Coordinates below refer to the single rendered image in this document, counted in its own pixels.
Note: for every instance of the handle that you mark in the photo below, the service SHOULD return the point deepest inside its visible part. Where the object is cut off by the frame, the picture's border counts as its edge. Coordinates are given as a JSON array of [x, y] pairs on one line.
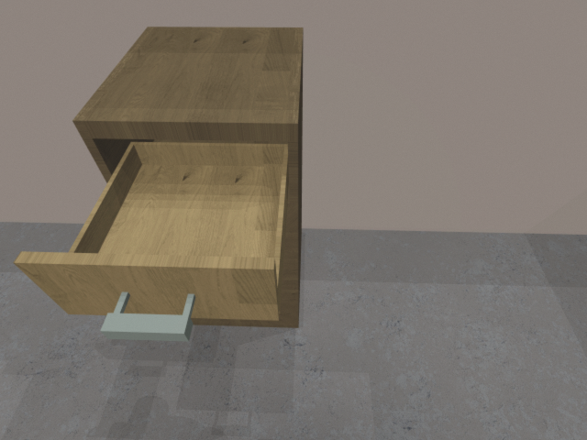
[[140, 326]]

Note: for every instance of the cabinet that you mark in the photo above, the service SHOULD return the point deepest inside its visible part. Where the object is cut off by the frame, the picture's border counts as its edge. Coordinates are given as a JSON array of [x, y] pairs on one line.
[[209, 85]]

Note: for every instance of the drawer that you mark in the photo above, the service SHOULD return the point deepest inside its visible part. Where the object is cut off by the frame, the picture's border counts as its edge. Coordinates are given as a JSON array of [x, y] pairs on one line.
[[175, 218]]

